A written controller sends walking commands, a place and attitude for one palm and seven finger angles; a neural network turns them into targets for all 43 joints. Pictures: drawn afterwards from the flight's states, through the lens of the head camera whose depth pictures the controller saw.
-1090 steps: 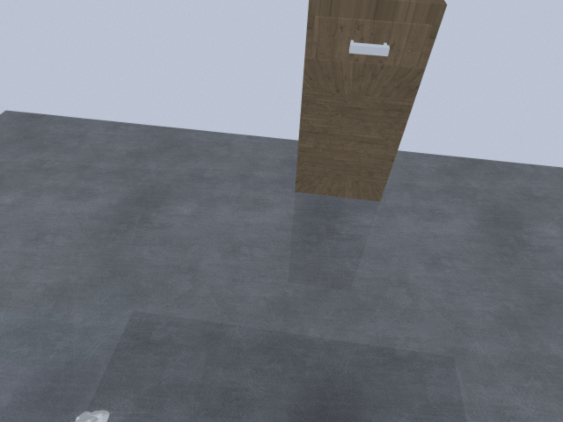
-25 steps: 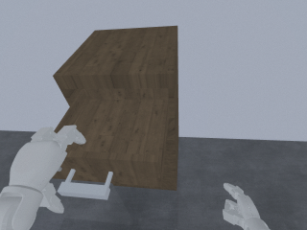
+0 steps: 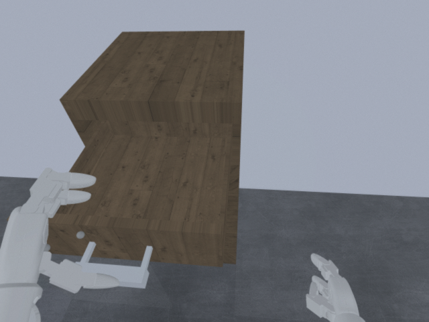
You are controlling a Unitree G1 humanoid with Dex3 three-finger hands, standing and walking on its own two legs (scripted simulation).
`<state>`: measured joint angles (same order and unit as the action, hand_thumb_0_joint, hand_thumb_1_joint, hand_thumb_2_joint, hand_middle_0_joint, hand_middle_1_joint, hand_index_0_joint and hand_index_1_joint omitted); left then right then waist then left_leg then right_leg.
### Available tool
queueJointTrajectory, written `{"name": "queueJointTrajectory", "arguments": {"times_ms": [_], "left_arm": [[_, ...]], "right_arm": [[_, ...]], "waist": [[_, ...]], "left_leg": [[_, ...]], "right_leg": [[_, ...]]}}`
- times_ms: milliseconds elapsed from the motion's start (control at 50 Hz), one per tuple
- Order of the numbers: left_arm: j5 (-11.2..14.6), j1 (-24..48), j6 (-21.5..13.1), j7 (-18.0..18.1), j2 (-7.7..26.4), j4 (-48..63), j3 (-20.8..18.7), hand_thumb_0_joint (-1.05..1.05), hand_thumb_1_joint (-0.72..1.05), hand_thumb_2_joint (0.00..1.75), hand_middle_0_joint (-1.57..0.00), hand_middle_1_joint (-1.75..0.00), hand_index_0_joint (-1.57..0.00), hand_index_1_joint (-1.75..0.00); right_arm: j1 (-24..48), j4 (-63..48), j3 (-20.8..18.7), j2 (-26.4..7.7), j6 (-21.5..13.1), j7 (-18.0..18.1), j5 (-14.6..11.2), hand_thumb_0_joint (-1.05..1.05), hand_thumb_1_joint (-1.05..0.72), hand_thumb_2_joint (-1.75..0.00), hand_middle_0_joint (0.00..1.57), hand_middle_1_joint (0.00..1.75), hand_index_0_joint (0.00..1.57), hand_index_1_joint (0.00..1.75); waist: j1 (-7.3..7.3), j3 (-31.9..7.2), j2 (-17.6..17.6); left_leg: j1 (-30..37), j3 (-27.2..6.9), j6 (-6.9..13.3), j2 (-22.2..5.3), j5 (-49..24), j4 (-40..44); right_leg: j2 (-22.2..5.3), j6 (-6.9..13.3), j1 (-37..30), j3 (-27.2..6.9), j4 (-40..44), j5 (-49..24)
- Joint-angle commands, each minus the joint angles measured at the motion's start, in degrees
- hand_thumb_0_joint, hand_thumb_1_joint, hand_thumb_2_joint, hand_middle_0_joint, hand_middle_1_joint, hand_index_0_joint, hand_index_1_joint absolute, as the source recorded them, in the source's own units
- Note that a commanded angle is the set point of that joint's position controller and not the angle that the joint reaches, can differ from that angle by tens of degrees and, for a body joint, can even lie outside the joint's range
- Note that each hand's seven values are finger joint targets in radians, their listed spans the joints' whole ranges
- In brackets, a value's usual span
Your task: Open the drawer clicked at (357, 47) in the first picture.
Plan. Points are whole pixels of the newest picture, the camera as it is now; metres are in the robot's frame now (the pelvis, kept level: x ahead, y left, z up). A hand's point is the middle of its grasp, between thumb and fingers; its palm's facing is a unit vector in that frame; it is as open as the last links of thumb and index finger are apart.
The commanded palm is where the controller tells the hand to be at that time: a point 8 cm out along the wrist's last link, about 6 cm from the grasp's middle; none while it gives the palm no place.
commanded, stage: draw the hand back to the body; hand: left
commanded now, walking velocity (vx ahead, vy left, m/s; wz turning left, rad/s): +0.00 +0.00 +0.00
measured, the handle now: (114, 262) +0.21 +0.22 +0.00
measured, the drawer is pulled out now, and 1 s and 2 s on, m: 0.30 0.30 0.30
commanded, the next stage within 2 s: step back with the hand held close in 0.84 s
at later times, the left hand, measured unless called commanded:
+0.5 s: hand (58, 226) +0.19 +0.23 +0.18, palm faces +0.38 -0.83 -0.41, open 9.8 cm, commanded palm +0.14 +0.28 +0.19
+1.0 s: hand (55, 233) +0.18 +0.23 +0.18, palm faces +0.40 -0.82 -0.41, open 7.5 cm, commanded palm +0.12 +0.27 +0.19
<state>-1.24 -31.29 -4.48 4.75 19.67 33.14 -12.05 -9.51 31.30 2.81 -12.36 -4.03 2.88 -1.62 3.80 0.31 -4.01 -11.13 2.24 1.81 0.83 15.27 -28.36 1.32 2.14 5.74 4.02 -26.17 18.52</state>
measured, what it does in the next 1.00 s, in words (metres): stands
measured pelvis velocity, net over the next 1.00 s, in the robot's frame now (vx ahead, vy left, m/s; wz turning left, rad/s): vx -0.01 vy -0.01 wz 0.02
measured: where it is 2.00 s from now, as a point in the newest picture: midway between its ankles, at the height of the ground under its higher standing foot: outside the picture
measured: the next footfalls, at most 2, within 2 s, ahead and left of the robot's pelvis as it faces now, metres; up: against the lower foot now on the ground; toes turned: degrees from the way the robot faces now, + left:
none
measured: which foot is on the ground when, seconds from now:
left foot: down 0.00-1.00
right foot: down 0.00-1.00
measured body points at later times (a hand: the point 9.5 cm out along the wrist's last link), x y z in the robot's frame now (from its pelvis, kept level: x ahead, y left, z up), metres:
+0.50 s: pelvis +0.01 +0.00 +0.00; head +0.00 -0.02 +0.45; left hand +0.16 +0.28 +0.20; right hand +0.21 -0.21 -0.08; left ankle +0.00 +0.10 -0.74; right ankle -0.05 -0.09 -0.74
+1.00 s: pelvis -0.01 -0.01 +0.01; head -0.02 -0.04 +0.45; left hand +0.15 +0.27 +0.20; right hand +0.19 -0.23 -0.08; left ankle +0.00 +0.10 -0.74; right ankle -0.05 -0.09 -0.74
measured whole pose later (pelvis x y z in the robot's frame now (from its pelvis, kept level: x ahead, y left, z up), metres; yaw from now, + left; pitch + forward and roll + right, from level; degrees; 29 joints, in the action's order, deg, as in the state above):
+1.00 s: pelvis -0.01 -0.01 +0.01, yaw +1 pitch -3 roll -1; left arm 5.1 -30.6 -6.3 5.6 20.0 29.1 -18.3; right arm -10.3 34.6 1.0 -12.9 -3.2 3.2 -1.6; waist 2.7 0.2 -4.5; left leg -9.5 0.8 1.0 -0.1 12.9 -25.1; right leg 2.6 2.9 2.5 5.3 -20.2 15.2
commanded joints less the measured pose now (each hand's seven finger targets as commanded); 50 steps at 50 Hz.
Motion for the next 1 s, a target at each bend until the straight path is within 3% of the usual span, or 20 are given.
{"name": "queueJointTrajectory", "arguments": {"times_ms": [0,60,120,180,220,260,360,380,460,500,560,600,620,680,760,800,920,940,960,980], "left_arm": [[4.5,5.45,-5.75,3.1,7.74,13.03,-6.73,0.0,-0.18,0.43,-0.28,-1.0,-0.28,-1.0],[5.02,5.06,-5.78,2.67,7.49,13.32,-6.98,0.0,-0.08,0.48,-0.27,-0.93,-0.27,-0.93],[5.45,3.87,-5.66,2.06,7.44,12.15,-7.97,0.0,0.02,0.52,-0.26,-0.86,-0.26,-0.86],[5.54,2.99,-5.61,1.66,7.55,12.88,-8.62,0.0,0.13,0.57,-0.25,-0.8,-0.25,-0.8],[5.93,1.13,-5.28,1.78,8.26,11.63,-10.01,0.0,0.2,0.6,-0.25,-0.75,-0.25,-0.75],[6.0,1.02,-5.06,1.65,8.22,11.97,-10.08,0.0,0.27,0.63,-0.25,-0.7,-0.25,-0.7],[6.12,1.81,-4.55,1.94,8.92,10.59,-11.18,0.0,0.44,0.7,-0.23,-0.59,-0.23,-0.59],[5.88,3.46,-4.73,2.12,9.6,11.74,-11.46,0.0,0.48,0.72,-0.23,-0.57,-0.23,-0.57],[6.22,2.61,-4.29,2.37,9.4,9.92,-11.67,0.0,0.62,0.78,-0.22,-0.48,-0.22,-0.48],[6.0,3.13,-4.28,2.46,9.26,7.61,-11.93,0.0,0.69,0.81,-0.22,-0.43,-0.22,-0.43],[6.18,4.31,-4.31,2.38,9.09,9.35,-11.17,0.0,0.8,0.86,-0.21,-0.37,-0.21,-0.37],[6.01,3.8,-4.35,2.48,9.04,7.61,-11.49,0.0,0.87,0.88,-0.2,-0.32,-0.2,-0.32],[6.28,3.88,-4.23,2.4,9.31,8.37,-11.48,0.0,0.9,0.9,-0.2,-0.3,-0.2,-0.3],[6.12,5.58,-4.38,2.4,9.76,9.09,-11.5,0.0,0.9,0.9,-0.2,-0.3,-0.2,-0.3],[6.45,4.19,-4.52,2.47,9.72,7.97,-12.04,0.0,0.9,0.9,-0.2,-0.3,-0.2,-0.3],[6.25,4.3,-4.68,2.43,9.51,7.16,-11.91,0.0,0.9,0.9,-0.2,-0.3,-0.2,-0.3],[6.45,4.52,-4.86,2.29,9.37,7.38,-11.47,0.0,0.9,0.9,-0.2,-0.3,-0.2,-0.3],[6.05,11.58,-7.13,2.6,18.51,13.12,-20.76,0.0,0.9,0.9,-0.2,-0.3,-0.2,-0.3],[5.8,6.11,-7.36,1.87,13.84,6.38,-17.49,0.0,0.9,0.9,-0.2,-0.3,-0.2,-0.3],[5.49,5.68,-8.05,1.49,14.23,8.18,-17.52,0.0,0.9,0.9,-0.2,-0.3,-0.2,-0.3]], "right_arm": [[6.86,-7.5,-1.86,-4.93,-6.45,1.19,0.92,0.0,-0.9,-0.9,0.2,0.3,0.2,0.3],[6.93,-7.29,-2.07,-4.98,-6.67,0.7,0.72,0.0,-0.9,-0.9,0.2,0.3,0.2,0.3],[7.13,-7.0,-2.53,-5.23,-6.13,0.33,0.69,0.0,-0.9,-0.9,0.2,0.3,0.2,0.3],[7.48,-6.7,-2.9,-5.4,-5.7,0.06,0.68,0.0,-0.9,-0.9,0.2,0.3,0.2,0.3],[7.3,-6.69,-3.29,-5.38,-5.03,0.01,0.58,0.0,-0.9,-0.9,0.2,0.3,0.2,0.3],[7.48,-6.88,-3.59,-5.5,-4.36,0.06,0.4,0.0,-0.9,-0.9,0.2,0.3,0.2,0.3],[7.38,-6.45,-3.84,-5.69,-3.32,0.55,0.16,0.0,-0.9,-0.9,0.2,0.3,0.2,0.3],[7.65,-6.15,-3.84,-5.93,-3.46,0.72,0.17,0.0,-0.9,-0.9,0.2,0.3,0.2,0.3],[7.49,-6.36,-3.94,-5.81,-3.06,0.79,0.09,0.0,-0.9,-0.9,0.2,0.3,0.2,0.3],[7.56,-5.37,-3.89,-5.96,-2.83,0.95,0.31,0.0,-0.9,-0.9,0.2,0.3,0.2,0.3],[7.6,-6.25,-3.73,-5.91,-2.99,0.84,0.03,0.0,-0.9,-0.9,0.2,0.3,0.2,0.3],[7.85,-5.54,-3.79,-5.91,-3.07,0.93,0.44,0.0,-0.9,-0.9,0.2,0.3,0.2,0.3],[7.76,-6.08,-3.84,-5.89,-3.09,0.91,0.15,0.0,-0.9,-0.9,0.2,0.3,0.2,0.3],[8.21,-5.88,-3.7,-6.02,-3.12,0.97,0.22,0.0,-0.9,-0.9,0.2,0.3,0.2,0.3],[8.09,-6.14,-3.81,-5.69,-3.05,1.02,0.18,0.0,-0.9,-0.9,0.2,0.3,0.2,0.3],[8.2,-5.49,-3.72,-5.77,-3.06,1.04,0.44,0.0,-0.9,-0.9,0.2,0.3,0.2,0.3],[8.16,-5.94,-3.89,-5.62,-3.14,1.03,0.11,0.0,-0.9,-0.9,0.2,0.3,0.2,0.3],[5.65,-8.22,-4.05,-6.4,-2.17,0.79,-0.15,0.0,-0.9,-0.9,0.2,0.3,0.2,0.3],[5.38,-6.39,-4.08,-5.24,-1.54,0.74,0.17,0.0,-0.9,-0.9,0.2,0.3,0.2,0.3],[5.68,-7.22,-4.32,-5.77,-1.5,0.5,0.21,0.0,-0.9,-0.9,0.2,0.3,0.2,0.3]], "waist": [[-0.77,-2.45,-2.49],[-0.54,-2.93,-3.61],[-0.47,-3.8,-0.16],[-0.39,-5.07,-2.07],[-0.28,-6.45,1.63],[-0.51,-6.85,2.4],[-0.73,-6.11,2.0],[-0.85,-5.74,-0.82],[-0.76,-5.71,2.06],[-0.92,-3.04,1.18],[-0.86,-3.95,-0.34],[-0.78,-2.56,1.42],[-0.7,-4.31,1.95],[-0.78,-2.78,-0.32],[-0.56,-3.87,1.86],[-0.69,-2.36,-0.15],[-0.68,-2.9,0.7],[-2.19,3.52,3.79],[-2.76,2.28,8.53],[-2.62,1.23,7.87]], "left_leg": [[7.17,-3.55,-0.29,-2.65,-12.9,4.79],[7.75,-3.99,-0.63,-3.02,-16.32,5.04],[7.7,-4.3,-0.79,-3.28,-17.92,5.22],[8.52,-3.93,-0.94,-3.21,-21.33,4.67],[8.69,-3.9,-0.81,-3.35,-21.76,4.7],[9.2,-3.62,-0.69,-3.43,-22.52,4.49],[9.01,-3.45,-0.65,-3.14,-20.87,4.65],[9.39,-3.19,-0.7,-2.94,-20.9,4.52],[9.25,-3.54,-0.64,-3.02,-19.31,5.18],[8.73,-3.49,-0.56,-2.58,-17.45,5.45],[9.02,-3.91,-0.68,-2.7,-16.89,5.89],[8.55,-3.73,-0.46,-2.36,-16.03,5.91],[9.19,-3.69,-0.39,-2.62,-16.43,5.71],[8.87,-3.58,-0.54,-2.38,-15.18,5.93],[9.04,-3.44,-0.32,-2.45,-14.59,5.98],[8.64,-3.45,-0.34,-2.12,-14.03,6.12],[9.11,-3.34,-0.29,-2.34,-13.33,6.17],[3.27,-5.17,1.01,-3.33,-10.76,3.27],[2.69,-5.46,1.13,-3.12,-10.43,1.05],[2.92,-5.05,1.04,-2.74,-11.05,0.16]], "right_leg": [[-2.71,-0.3,4.63,-1.3,6.09,-13.67],[-2.75,-0.01,3.04,-1.28,5.68,-16.17],[-2.45,-0.04,1.69,-0.86,5.78,-17.81],[-2.43,-0.01,0.98,-0.93,5.71,-20.42],[-2.54,-0.29,0.25,-0.81,5.68,-21.91],[-2.62,-0.54,0.51,-0.81,5.73,-22.98],[-2.7,-0.65,0.93,-1.01,6.39,-22.5],[-2.7,-0.47,1.32,-1.38,6.86,-22.36],[-2.7,-0.71,1.27,-1.01,6.9,-20.94],[-2.34,-0.58,2.71,-0.91,8.16,-19.35],[-2.62,-0.53,2.03,-1.17,7.72,-18.24],[-2.36,-0.55,2.66,-0.96,8.66,-18.02],[-2.73,-0.65,1.94,-1.5,8.33,-18.55],[-2.63,-0.51,2.6,-1.81,9.23,-17.12],[-2.87,-0.79,2.02,-1.82,9.13,-17.06],[-2.67,-0.6,2.59,-1.82,9.96,-16.52],[-2.96,-0.84,2.59,-2.26,10.32,-15.51],[-6.07,-1.66,8.86,-6.6,12.94,-18.26],[-7.47,-1.93,8.58,-5.96,12.91,-19.98],[-8.19,-1.87,9.08,-6.34,12.35,-23.18]]}}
